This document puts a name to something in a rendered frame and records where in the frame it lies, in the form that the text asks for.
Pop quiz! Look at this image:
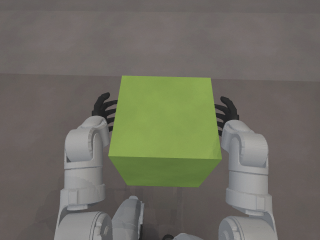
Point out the left robot upper arm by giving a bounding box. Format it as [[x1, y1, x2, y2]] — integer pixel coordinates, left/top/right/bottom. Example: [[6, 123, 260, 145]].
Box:
[[55, 211, 113, 240]]

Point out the robot left shin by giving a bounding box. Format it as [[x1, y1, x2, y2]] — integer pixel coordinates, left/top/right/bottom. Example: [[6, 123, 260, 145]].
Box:
[[129, 195, 141, 240]]

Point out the left robot thigh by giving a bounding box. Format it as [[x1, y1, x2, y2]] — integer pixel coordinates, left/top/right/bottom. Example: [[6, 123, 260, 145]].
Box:
[[111, 198, 145, 240]]

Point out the robot left hand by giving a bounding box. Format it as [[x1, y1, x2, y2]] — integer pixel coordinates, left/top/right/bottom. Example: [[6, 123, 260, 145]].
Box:
[[91, 92, 118, 132]]

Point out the right robot upper arm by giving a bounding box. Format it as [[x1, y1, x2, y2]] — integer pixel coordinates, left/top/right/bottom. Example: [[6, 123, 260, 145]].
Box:
[[218, 216, 277, 240]]

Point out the right robot forearm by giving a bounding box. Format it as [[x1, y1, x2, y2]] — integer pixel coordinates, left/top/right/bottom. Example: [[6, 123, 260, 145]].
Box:
[[221, 119, 278, 240]]

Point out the left robot forearm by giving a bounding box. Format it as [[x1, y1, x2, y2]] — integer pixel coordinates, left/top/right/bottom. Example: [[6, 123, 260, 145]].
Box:
[[54, 115, 110, 240]]

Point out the carton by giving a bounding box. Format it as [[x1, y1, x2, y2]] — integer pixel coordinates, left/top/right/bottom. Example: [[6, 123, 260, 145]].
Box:
[[108, 75, 222, 188]]

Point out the robot right hand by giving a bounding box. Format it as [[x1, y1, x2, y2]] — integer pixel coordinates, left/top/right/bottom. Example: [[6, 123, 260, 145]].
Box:
[[214, 96, 239, 136]]

